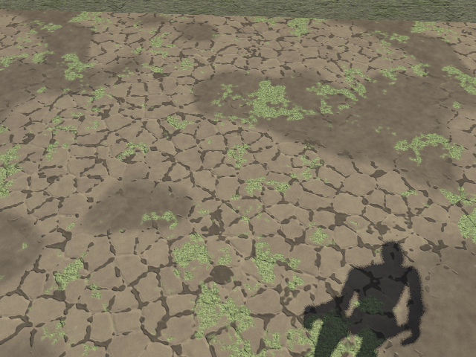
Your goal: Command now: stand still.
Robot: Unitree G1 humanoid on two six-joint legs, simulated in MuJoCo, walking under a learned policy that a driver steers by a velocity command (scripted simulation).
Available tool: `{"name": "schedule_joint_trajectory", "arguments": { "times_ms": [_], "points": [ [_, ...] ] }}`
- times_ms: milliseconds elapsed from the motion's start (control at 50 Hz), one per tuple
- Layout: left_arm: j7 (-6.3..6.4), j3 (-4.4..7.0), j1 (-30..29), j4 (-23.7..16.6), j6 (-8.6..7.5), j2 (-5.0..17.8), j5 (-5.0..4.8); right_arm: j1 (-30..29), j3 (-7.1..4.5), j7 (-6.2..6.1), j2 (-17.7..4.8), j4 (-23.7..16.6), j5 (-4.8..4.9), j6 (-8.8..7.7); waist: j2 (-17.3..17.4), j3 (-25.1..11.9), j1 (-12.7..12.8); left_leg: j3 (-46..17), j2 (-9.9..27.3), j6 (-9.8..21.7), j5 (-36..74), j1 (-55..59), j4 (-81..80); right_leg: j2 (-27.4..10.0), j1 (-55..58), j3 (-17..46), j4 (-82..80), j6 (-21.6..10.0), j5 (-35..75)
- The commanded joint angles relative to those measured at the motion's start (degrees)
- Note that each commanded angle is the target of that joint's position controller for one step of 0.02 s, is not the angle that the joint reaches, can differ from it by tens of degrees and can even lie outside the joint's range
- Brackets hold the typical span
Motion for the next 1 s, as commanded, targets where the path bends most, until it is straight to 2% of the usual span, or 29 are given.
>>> {"name": "schedule_joint_trajectory", "arguments": {
  "times_ms": [20,40,60,80,140,180,220,280,360,440,640,680,700,820,840,880,900,980,1000],
  "points": [
    [-0.10,1.05,1.22,-2.66,-0.56,5.53,0.02,3.07,-0.90,-0.10,-5.60,-1.34,-0.13,-0.18,0.20,1.41,0.04,-6.04,5.13,1.33,11.48,-1.72,-2.31,-5.12,-0.02,6.08,-1.70,-2.99,6.47],
    [0.33,0.25,-0.89,-1.60,-0.68,1.61,-2.07,-2.45,-0.29,-0.38,-1.97,-4.13,2.58,-1.03,-0.08,-4.03,0.45,-6.17,6.95,-0.32,3.90,-1.53,-4.13,-7.18,3.03,5.83,-2.79,-0.75,2.60],
    [0.70,0.49,-1.69,-1.54,-0.52,2.82,-2.06,-3.09,-0.70,-0.57,-3.37,-4.63,2.86,-1.38,-0.20,-3.19,0.21,-6.31,5.85,-0.61,-0.90,-2.23,-4.49,-6.00,2.60,5.41,-1.75,-0.19,-0.59],
    [1.02,0.88,-3.42,-2.02,-0.30,3.82,-1.94,-3.86,-1.37,-0.68,-4.89,-5.22,2.77,-1.42,0.12,-1.80,0.06,-5.83,4.68,0.02,-3.73,-2.75,-2.61,-4.26,0.65,3.86,1.63,-0.45,-3.49],
    [1.22,0.30,-6.27,-3.47,0.01,2.13,-1.02,-6.14,-1.51,-0.57,-4.07,-7.37,1.72,-1.10,1.47,2.51,-0.14,-6.09,4.29,1.38,-5.80,-5.92,0.34,-1.96,-6.17,1.38,7.70,-0.64,-4.78],
    [1.24,0.29,-6.82,-4.35,-0.61,2.34,-0.46,-6.39,-1.74,-0.46,-4.33,-8.36,1.20,-1.08,1.38,3.60,-0.33,-6.33,4.89,2.10,-0.58,-6.64,2.58,-1.79,-7.57,0.90,10.45,-0.80,-1.58],
    [1.25,0.42,-6.99,-5.33,-1.09,2.71,-0.14,-7.04,-1.99,-0.45,-4.59,-9.55,1.16,-1.29,1.15,2.13,-0.27,-5.54,4.89,2.27,8.28,-5.58,6.09,-1.84,-7.04,0.79,12.25,-1.01,2.74],
    [1.28,0.72,-7.87,-6.94,-1.28,2.94,-0.27,-9.03,-2.04,-0.52,-3.64,-11.89,1.03,-1.33,-0.22,-0.72,-0.13,-3.28,3.60,1.04,15.61,-5.10,10.39,-2.21,-3.91,1.13,14.07,-1.45,12.21],
    [1.29,0.93,-9.99,-9.41,-0.92,2.35,-0.22,-11.95,-1.99,-0.78,-1.91,-14.91,0.73,-1.25,-0.97,-3.19,0.23,-1.29,2.53,-0.74,17.57,-5.58,13.26,-3.06,-0.57,1.87,15.32,-2.04,20.92],
    [1.15,1.06,-12.47,-11.83,-0.82,1.53,-0.31,-14.55,-2.13,-0.78,-0.70,-17.52,0.64,-1.48,-0.76,-4.83,0.41,-0.73,2.51,-1.55,17.44,-4.81,14.17,-3.42,0.35,2.25,15.46,-1.96,23.06],
    [0.16,1.08,-17.43,-16.69,-1.10,-0.69,-0.76,-19.87,-2.40,-0.07,1.77,-22.63,1.30,-2.40,0.57,-5.22,1.01,-1.76,3.62,-2.06,10.40,-4.92,11.80,-3.09,-0.01,2.79,12.95,-0.21,12.73],
    [-0.09,1.06,-18.19,-17.35,-1.08,-0.96,-0.82,-20.70,-2.38,0.11,2.15,-23.38,1.46,-2.63,0.43,-4.40,1.13,-2.06,3.77,-2.16,8.01,-5.61,11.05,-3.07,-0.44,3.06,12.21,0.14,9.77],
    [-0.13,1.23,-18.16,-17.56,-1.21,-0.62,-1.05,-20.97,-2.79,0.21,1.43,-23.84,2.00,-2.71,0.02,-3.73,1.09,-2.36,3.78,-2.21,6.44,-6.06,10.89,-3.01,-0.76,3.01,11.92,0.24,8.44],
    [-0.65,0.98,-19.43,-19.47,-1.13,-1.81,-0.90,-21.83,-2.75,0.35,2.73,-25.21,2.28,-3.40,-0.21,-3.01,1.18,-2.27,3.62,-2.80,2.82,-7.57,9.88,-3.41,-1.55,4.03,9.92,0.54,3.02],
    [-0.89,1.29,-19.32,-19.63,-1.29,-0.88,-1.11,-21.27,-3.39,0.21,0.69,-24.84,2.55,-3.47,-0.41,-2.60,1.58,-2.21,3.67,-2.87,2.07,-9.52,9.32,-3.54,-0.38,4.99,9.39,0.13,1.49],
    [-1.14,1.36,-19.37,-19.90,-1.43,-0.82,-1.21,-21.78,-3.32,0.19,1.29,-25.28,2.50,-3.54,-1.09,-2.68,1.76,-2.05,3.58,-3.13,1.90,-9.74,9.37,-4.03,-0.54,5.82,8.56,-0.06,-0.20],
    [-1.25,1.85,-19.75,-19.85,-1.10,-0.06,-1.52,-21.94,-3.72,0.21,0.91,-25.45,3.42,-3.67,-3.01,-3.56,2.11,-1.83,2.70,-3.08,0.35,-9.57,9.78,-4.73,-0.11,7.24,6.89,-0.19,-5.01],
    [-1.41,1.87,-20.82,-20.53,-0.61,-0.11,-1.78,-22.30,-3.69,0.41,1.58,-25.96,3.02,-3.77,-3.03,-2.75,2.06,-1.47,2.33,-3.17,1.03,-8.80,10.27,-5.61,-2.55,9.22,4.38,-0.38,-9.17],
    [-1.83,2.11,-21.63,-20.92,-0.77,0.92,-2.09,-22.62,-4.00,0.99,0.61,-26.69,3.30,-4.01,-2.79,-2.67,1.42,-0.61,1.87,-2.92,-0.08,-9.35,11.28,-6.27,-3.81,9.66,4.05,-0.61,-11.51]
  ]
}}
Velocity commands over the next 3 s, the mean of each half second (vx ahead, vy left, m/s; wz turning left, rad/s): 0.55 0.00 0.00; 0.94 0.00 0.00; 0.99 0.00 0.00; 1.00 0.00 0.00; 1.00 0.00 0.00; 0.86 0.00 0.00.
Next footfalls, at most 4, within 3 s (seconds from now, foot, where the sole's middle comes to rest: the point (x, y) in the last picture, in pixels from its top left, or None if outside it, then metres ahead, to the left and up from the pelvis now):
none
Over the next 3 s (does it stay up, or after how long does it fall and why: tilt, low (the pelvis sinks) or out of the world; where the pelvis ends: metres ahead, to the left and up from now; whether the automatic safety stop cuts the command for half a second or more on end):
stays up -0.02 -0.01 -0.02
